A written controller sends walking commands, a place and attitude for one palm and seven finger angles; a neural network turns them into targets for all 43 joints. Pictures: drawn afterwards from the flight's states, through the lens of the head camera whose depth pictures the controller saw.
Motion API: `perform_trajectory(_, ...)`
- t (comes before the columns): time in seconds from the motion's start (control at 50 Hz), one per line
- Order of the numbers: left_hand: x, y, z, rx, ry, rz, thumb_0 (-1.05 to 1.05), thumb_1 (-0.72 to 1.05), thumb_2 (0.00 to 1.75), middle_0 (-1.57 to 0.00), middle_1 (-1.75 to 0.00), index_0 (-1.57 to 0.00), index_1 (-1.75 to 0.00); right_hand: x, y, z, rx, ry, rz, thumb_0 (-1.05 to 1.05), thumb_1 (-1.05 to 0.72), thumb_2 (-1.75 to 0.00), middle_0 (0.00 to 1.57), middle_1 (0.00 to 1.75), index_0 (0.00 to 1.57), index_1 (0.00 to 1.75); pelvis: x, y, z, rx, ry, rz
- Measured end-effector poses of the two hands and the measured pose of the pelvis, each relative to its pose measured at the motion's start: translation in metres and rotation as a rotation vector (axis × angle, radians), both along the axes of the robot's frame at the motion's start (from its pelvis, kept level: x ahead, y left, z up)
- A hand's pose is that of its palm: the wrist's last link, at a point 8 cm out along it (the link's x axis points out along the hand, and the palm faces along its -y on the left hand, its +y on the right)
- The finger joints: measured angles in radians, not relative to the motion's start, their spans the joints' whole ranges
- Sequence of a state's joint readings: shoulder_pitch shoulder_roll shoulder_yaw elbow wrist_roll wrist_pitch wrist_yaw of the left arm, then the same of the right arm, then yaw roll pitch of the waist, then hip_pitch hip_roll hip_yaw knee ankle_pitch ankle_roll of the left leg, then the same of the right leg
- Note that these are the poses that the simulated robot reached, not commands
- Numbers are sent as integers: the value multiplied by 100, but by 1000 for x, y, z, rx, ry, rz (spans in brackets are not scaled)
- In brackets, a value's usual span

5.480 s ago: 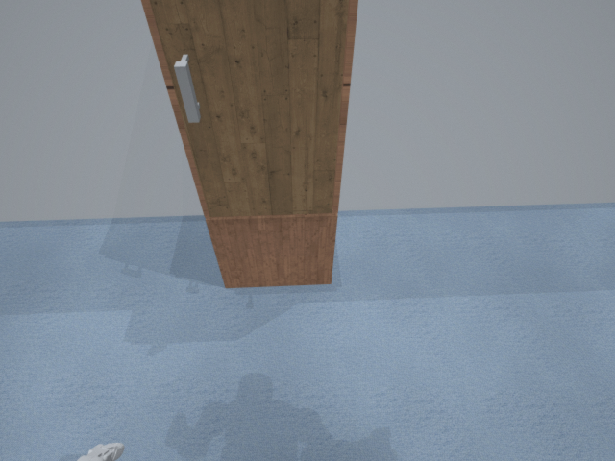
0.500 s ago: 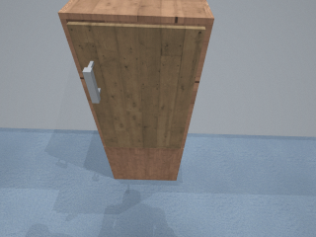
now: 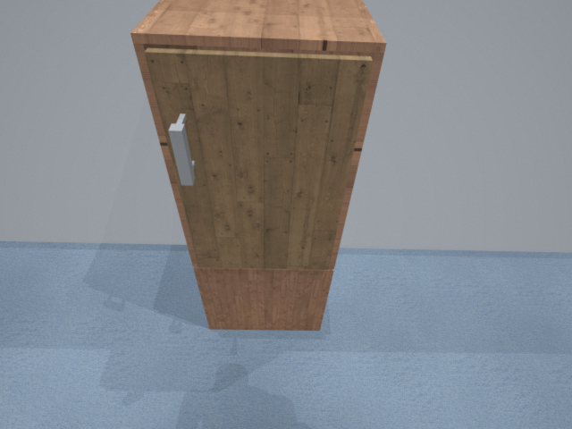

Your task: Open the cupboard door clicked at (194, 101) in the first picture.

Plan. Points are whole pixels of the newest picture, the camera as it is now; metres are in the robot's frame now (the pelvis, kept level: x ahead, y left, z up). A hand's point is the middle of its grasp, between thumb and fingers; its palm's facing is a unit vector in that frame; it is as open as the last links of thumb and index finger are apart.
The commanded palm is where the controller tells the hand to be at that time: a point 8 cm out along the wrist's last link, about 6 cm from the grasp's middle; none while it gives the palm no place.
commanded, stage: come to a stop and stand still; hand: left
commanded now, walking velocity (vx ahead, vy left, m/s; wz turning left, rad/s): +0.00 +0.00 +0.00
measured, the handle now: (185, 149) +0.57 +0.23 +0.08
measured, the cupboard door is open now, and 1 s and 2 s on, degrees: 0 0 0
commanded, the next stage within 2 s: look again from close up in 0.12 s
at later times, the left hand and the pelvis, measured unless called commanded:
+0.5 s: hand out of the picture -0.02 +0.15 -0.18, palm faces +0.02 -0.99 -0.13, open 7.4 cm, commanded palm none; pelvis +0.00 +0.00 +0.00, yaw +0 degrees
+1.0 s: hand out of the picture +0.12 +0.19 -0.09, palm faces +0.22 -0.94 -0.26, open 7.3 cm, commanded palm +0.12 +0.21 -0.05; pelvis +0.01 -0.01 +0.00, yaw +1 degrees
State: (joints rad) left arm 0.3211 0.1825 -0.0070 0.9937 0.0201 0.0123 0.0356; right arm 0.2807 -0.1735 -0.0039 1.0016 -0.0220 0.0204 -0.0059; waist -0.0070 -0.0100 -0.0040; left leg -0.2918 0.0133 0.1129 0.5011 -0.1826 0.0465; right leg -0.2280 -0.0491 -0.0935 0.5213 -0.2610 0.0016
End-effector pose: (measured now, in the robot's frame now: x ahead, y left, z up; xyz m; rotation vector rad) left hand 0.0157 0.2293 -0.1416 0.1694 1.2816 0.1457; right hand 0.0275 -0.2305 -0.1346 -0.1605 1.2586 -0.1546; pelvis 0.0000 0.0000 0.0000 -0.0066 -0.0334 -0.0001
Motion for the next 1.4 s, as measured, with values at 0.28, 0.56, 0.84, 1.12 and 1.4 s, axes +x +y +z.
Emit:
perform_trajectory(0.28, -44, -16, -6, -53, 134, 23, 0, 91, 90, -20, -30, -20, -29, -52, 14, -2, 27, 149, -46, 1, -90, -90, 20, 30, 20, 30, -1, 0, 3, -2, 13, -3)
perform_trajectory(0.56, -38, -34, -7, -84, 139, 30, 0, 91, 90, -20, -30, -20, -29, -43, 22, -3, 45, 149, -54, 1, -91, -90, 20, 30, 20, 30, 5, -2, 5, -1, 14, -10)
perform_trajectory(0.84, -18, -33, -5, -73, 115, 16, 0, 91, 90, -20, -30, -20, -29, -34, 16, -2, 37, 143, -64, 1, -91, -90, 20, 30, 20, 30, 13, -5, 6, 2, 13, -19)
perform_trajectory(1.12, 174, -27, 150, -59, -1157, -5, 3, 83, 85, -20, -37, -20, -37, 108, -40, 29, -100, -580, 67, 2, -91, -90, 20, 30, 20, 30, 7, -10, -29, 8, 120, 31)
perform_trajectory(1.4, 124, -7, 122, 5, -1230, -4, 1, 47, 72, -24, -57, -23, -57, 229, -23, 33, -54, -775, 257, 1, -90, -90, 20, 30, 20, 30, 16, -44, -75, -32, 214, 61)
